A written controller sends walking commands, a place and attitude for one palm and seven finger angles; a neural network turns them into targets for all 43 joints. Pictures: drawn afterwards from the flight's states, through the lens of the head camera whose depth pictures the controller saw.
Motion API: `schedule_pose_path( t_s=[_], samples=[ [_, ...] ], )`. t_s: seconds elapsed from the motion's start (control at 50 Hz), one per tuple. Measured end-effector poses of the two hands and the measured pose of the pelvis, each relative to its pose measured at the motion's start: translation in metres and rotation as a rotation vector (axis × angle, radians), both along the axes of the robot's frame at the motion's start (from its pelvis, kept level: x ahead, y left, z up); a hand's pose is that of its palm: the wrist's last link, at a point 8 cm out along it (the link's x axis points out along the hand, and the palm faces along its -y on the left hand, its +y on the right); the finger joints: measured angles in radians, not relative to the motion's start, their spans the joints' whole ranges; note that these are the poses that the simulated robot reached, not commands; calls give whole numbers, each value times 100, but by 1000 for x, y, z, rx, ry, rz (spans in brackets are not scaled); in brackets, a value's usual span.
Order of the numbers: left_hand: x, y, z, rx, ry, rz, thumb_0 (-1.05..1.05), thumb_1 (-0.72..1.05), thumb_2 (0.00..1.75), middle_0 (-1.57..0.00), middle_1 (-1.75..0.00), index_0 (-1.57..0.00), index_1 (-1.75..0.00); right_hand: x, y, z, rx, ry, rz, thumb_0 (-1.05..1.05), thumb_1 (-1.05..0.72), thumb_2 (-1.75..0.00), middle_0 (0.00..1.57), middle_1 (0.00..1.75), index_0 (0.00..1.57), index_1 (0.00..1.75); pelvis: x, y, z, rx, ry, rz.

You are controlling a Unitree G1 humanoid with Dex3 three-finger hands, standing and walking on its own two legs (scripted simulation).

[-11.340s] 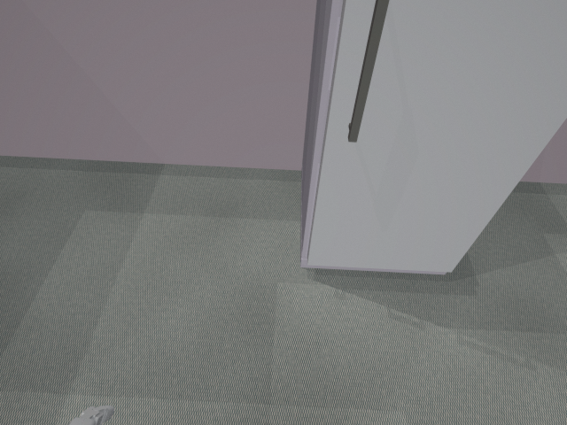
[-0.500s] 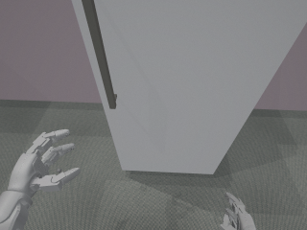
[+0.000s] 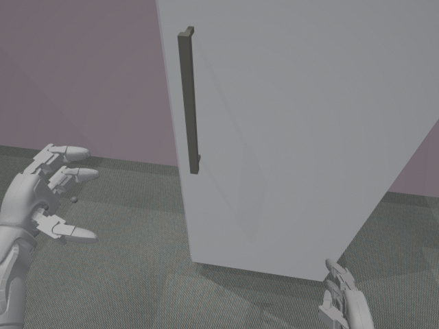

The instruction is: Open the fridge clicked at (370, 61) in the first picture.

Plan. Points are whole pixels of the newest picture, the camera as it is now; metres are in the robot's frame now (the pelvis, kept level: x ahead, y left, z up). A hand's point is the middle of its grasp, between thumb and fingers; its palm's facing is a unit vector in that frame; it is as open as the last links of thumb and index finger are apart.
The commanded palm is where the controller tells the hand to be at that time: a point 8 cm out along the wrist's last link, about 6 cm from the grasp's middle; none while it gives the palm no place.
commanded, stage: raise the hand to about handle height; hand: left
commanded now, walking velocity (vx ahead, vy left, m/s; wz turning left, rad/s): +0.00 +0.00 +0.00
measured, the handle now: (192, 111) +0.52 +0.13 +0.15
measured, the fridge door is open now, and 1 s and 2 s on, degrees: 0 0 0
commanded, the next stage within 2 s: move the hooked fingers beside the handle in 0.82 s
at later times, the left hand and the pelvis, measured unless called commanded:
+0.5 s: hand (76, 168) +0.28 +0.26 +0.19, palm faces +0.00 -1.00 -0.09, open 14.0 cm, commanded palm +0.25 +0.31 +0.20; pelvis +0.00 -0.01 +0.01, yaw -1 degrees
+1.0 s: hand (81, 172) +0.28 +0.25 +0.19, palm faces +0.06 -1.00 -0.07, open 14.0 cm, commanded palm +0.25 +0.29 +0.19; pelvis +0.00 -0.03 +0.01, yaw +0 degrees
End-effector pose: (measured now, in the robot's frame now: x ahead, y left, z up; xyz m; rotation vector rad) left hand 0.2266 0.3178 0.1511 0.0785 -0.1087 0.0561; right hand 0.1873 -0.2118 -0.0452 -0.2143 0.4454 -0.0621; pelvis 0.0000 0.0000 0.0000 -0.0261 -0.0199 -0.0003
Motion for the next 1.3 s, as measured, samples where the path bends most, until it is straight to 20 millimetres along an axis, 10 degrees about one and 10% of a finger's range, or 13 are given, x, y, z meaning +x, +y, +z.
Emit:
schedule_pose_path(
  t_s=[0.3, 1.02, 1.3],
  samples=[
    [17, 17, 49, 18, -30, 28, -1, -49, 30, -30, -120, -30, -120, -11, -3, -9, 11, 93, 3, 1, -90, -90, 20, 30, 20, 30, 1, -6, 8, 6, -29, 5],
    [25, -14, 38, -9, 69, 9, -1, -50, 30, -30, -120, -30, -121, -10, -38, -9, 28, 83, -43, 1, -90, -90, 20, 30, 20, 30, -2, -28, 8, 19, -30, -5],
    [72, -35, 42, -19, 52, -58, -1, -50, 30, -30, -120, -30, -120, -28, -44, -16, 18, 123, -94, 1, -90, -90, 20, 30, 20, 30, -3, -24, 8, 22, -14, -12]
  ],
)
